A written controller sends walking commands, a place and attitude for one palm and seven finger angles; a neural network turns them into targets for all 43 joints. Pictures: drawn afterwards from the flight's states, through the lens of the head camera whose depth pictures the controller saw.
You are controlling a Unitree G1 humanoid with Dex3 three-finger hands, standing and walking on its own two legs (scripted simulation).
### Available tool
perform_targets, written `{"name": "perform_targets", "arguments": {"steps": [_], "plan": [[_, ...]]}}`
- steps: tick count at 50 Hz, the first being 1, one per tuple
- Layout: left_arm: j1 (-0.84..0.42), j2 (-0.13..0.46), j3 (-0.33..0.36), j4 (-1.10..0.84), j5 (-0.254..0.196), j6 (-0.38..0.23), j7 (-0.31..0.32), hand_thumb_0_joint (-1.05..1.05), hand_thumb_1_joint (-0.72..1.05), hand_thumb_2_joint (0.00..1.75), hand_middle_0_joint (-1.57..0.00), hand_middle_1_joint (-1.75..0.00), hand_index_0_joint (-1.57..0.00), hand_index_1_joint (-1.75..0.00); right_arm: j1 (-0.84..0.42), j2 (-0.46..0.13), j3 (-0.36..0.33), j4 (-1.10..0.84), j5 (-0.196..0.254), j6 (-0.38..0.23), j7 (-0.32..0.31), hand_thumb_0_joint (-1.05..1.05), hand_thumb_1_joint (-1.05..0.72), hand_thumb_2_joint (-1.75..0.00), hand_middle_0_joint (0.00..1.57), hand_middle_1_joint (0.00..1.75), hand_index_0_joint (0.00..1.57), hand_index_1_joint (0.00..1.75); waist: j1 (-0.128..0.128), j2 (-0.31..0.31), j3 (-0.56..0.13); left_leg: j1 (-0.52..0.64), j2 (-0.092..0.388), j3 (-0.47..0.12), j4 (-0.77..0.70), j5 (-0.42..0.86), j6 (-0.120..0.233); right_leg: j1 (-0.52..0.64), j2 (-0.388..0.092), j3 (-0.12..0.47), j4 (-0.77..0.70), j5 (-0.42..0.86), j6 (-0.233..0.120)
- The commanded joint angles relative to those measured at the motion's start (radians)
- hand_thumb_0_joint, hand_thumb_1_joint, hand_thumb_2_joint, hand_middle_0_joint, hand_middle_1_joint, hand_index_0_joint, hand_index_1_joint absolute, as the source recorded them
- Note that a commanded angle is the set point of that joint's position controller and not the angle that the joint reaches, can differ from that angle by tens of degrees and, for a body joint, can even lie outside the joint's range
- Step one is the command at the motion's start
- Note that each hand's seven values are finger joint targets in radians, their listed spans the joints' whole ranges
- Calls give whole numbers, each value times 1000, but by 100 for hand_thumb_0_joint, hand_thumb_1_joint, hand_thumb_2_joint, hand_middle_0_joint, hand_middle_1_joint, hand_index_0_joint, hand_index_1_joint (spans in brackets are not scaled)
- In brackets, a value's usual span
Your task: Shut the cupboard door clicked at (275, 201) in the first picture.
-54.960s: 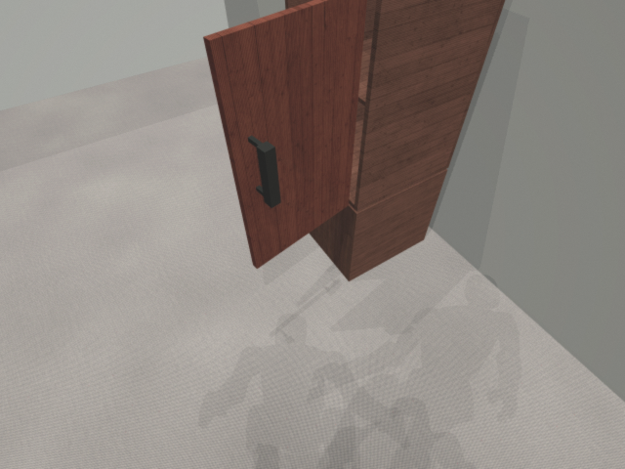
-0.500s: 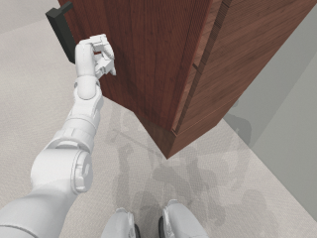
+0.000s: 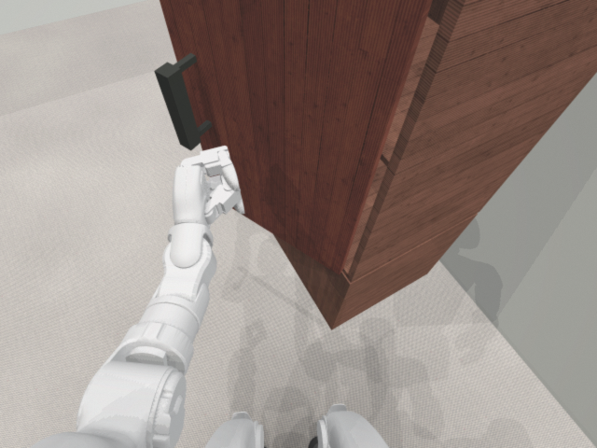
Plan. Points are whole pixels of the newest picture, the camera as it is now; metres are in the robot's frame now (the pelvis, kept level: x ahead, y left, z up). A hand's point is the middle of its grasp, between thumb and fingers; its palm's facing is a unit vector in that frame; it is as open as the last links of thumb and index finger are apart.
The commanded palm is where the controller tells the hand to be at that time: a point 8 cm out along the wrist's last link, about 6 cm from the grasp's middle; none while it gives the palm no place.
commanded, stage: pull the fist back off the door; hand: left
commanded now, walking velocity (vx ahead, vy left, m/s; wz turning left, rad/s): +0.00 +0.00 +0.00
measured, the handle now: (189, 103) +0.62 +0.15 +0.06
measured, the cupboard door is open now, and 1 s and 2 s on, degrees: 26 26 26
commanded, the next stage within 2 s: draw the hand back to the body in 0.06 s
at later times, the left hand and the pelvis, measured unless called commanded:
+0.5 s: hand (178, 209) +0.39 +0.13 +0.11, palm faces +0.02 -1.00 -0.02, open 3.1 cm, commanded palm +0.35 +0.17 +0.11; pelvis +0.00 +0.01 +0.03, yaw -1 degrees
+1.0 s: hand (28, 277) +0.28 +0.22 +0.17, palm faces +0.19 -0.95 -0.23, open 3.5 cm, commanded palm +0.24 +0.26 +0.19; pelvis +0.02 +0.03 +0.07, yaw +1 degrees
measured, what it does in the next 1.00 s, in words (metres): rises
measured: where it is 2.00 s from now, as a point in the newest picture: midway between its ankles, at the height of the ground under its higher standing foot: outside the picture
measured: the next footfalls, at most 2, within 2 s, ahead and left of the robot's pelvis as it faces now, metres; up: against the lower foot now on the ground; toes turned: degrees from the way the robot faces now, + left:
none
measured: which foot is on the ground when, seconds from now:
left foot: down 0.00-1.00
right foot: down 0.00-1.00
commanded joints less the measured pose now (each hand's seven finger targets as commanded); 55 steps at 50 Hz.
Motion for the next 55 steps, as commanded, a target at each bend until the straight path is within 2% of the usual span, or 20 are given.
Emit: {"name": "perform_targets", "arguments": {"steps": [1, 3, 6, 7, 9, 12, 13, 14, 16, 20, 23, 24, 30, 34, 35, 37, 41, 46, 51, 55], "plan": [[-514, 119, -15, -155, 56, -72, 34, 0, 90, 90, -130, -150, -130, -150, 104, -122, -36, -40, -4, -22, -12, 0, -90, -90, 20, 30, 20, 30, -66, -43, -338, 228, 3, -69, -89, 244, -16, 173, -28, 86, -135, 308, 64], [-515, 143, 10, -100, 70, -50, 51, 0, 90, 90, -130, -150, -130, -150, 94, -122, -28, -45, -3, -16, -17, 0, -90, -90, 20, 30, 20, 30, -55, -39, -315, 189, -5, -66, -105, 204, -16, 183, -31, 89, -138, 275, 61], [-510, 125, 29, -39, 41, -14, 55, 0, 90, 90, -130, -150, -130, -150, 76, -121, -21, -61, -2, -16, -20, 0, -90, -90, 20, 30, 20, 30, -49, -74, -325, 162, -10, -62, -110, 184, -15, 213, -32, 92, -149, 254, 59], [-500, 149, 63, -40, 28, -14, 54, 0, 90, 90, -130, -150, -130, -150, 75, -126, -20, -69, -1, -16, -23, 0, -90, -90, 20, 30, 20, 30, -32, -75, -353, 169, -10, -64, -110, 207, -17, 229, -30, 88, -137, 275, 54], [-528, 114, 36, -75, 16, -28, 43, 0, 90, 90, -130, -150, -130, -150, 65, -120, -19, -75, -4, -23, -22, 0, -90, -90, 20, 30, 20, 30, -32, -35, -411, 209, -6, -68, -101, 244, -21, 218, -30, 82, -117, 303, 51], [-412, 201, 99, -241, 8, -63, 20, 0, 90, 90, -130, -150, -130, -150, 60, -128, -27, -112, 0, -27, -19, 0, -90, -90, 20, 30, 20, 30, 34, -11, -559, 316, 0, -67, -113, 373, -28, 312, -23, 79, -97, 410, 42], [-348, 200, 87, -297, 8, -63, 8, 0, 90, 90, -130, -150, -130, -150, 50, -124, -25, -127, 6, -25, -19, 0, -90, -90, 20, 30, 20, 30, 53, -1, -583, 339, 1, -61, -125, 400, -30, 347, -24, 81, -103, 439, 41], [-322, 182, 60, -361, 5, -57, -3, 0, 90, 90, -130, -150, -130, -150, 47, -119, -25, -135, 11, -25, -19, 0, -90, -90, 20, 30, 20, 30, 51, -3, -588, 364, 4, -58, -136, 425, -29, 369, -23, 79, -112, 465, 43], [-187, 181, 45, -437, -4, -17, -29, 0, 90, 90, -130, -150, -130, -150, 42, -115, -27, -156, 25, -19, -20, 0, -90, -90, 20, 30, 20, 30, 67, -50, -525, 362, 5, -46, -170, 429, -22, 432, -20, 81, -151, 492, 47], [-47, 136, -18, -541, -57, 106, -83, 0, 90, 90, -130, -150, -130, -150, 3, -113, -18, -190, 58, -11, -45, 0, -90, -90, 20, 30, 20, 30, 52, -142, -311, 337, 6, -36, -258, 320, -7, 467, -23, 83, -262, 409, 62], [-35, 124, -44, -640, -96, 161, -108, 0, 90, 90, -130, -150, -130, -150, -45, -112, -5, -200, 75, -27, -71, 0, -90, -90, 20, 30, 20, 30, 48, -105, -208, 390, 8, -46, -309, 249, -4, 442, -28, 77, -326, 289, 55], [-40, 115, -62, -680, -101, 168, -112, 0, 90, 90, -130, -150, -130, -150, -56, -109, -3, -201, 76, -35, -77, 0, -90, -90, 20, 30, 20, 30, 42, -88, -196, 421, 11, -52, -320, 237, -4, 432, -28, 71, -335, 265, 53], [160, 164, -50, -849, -97, 188, -135, 0, 90, 90, -127, -147, -127, -147, -122, -97, 17, -217, 82, -77, -86, 0, -90, -90, 20, 30, 20, 30, 86, 21, -188, 525, 18, -78, -378, 260, -15, 460, -31, 49, -341, 259, 34], [290, 214, -7, -941, -111, 259, -154, 0, 90, 90, -116, -135, -116, -135, -168, -96, 25, -249, 91, -81, -91, 0, -90, -90, 20, 30, 20, 30, 112, 4, -156, 538, 17, -83, -418, 277, -18, 525, -35, 44, -362, 277, 32], [297, 236, -88, -1027, -41, 285, -120, 0, 90, 90, -113, -132, -113, -132, -213, -67, 23, -262, 91, -55, -108, 0, -90, -90, 20, 30, 20, 30, 112, -18, -162, 579, 16, -91, -468, 286, -20, 592, -57, 96, -423, 278, 34], [386, 251, -56, -1086, -44, 333, -92, 0, 90, 90, -108, -126, -108, -126, -226, -66, 27, -279, 86, -43, -131, 0, -90, -90, 20, 30, 20, 30, 113, -68, -110, 579, 17, -77, -491, 295, -11, 638, -64, 102, -472, 296, 44], [462, 265, -36, -1145, -27, 397, -61, 0, 90, 90, -97, -114, -97, -114, -256, -58, 47, -266, 81, -27, -154, 0, -90, -90, 20, 30, 20, 30, 113, -36, -20, 657, 29, -91, -557, 331, -15, 666, -62, 83, -524, 322, 37], [567, 281, -7, -1284, -14, 434, -40, 0, 90, 90, -83, -99, -83, -99, -267, -54, 61, -261, 70, -39, -155, 0, -90, -90, 20, 30, 20, 30, 122, 58, -28, 777, 43, -121, -622, 431, -37, 733, -58, 60, -570, 365, 28], [738, 315, 53, -1411, -12, 455, -26, 0, 90, 90, -69, -84, -69, -84, -275, -55, 62, -255, 55, -59, -144, 0, -90, -90, 20, 30, 20, 30, 138, 34, -28, 831, 56, -126, -650, 606, -57, 795, -57, 49, -602, 443, 31], [830, 345, 121, -1443, -9, 463, -19, 0, 90, 90, -58, -72, -58, -72, -285, -56, 58, -243, 49, -64, -137, 0, -90, -90, 20, 30, 20, 30, 147, 17, 34, 811, 53, -119, -670, 601, -63, 809, -56, 47, -628, 438, 32]]}}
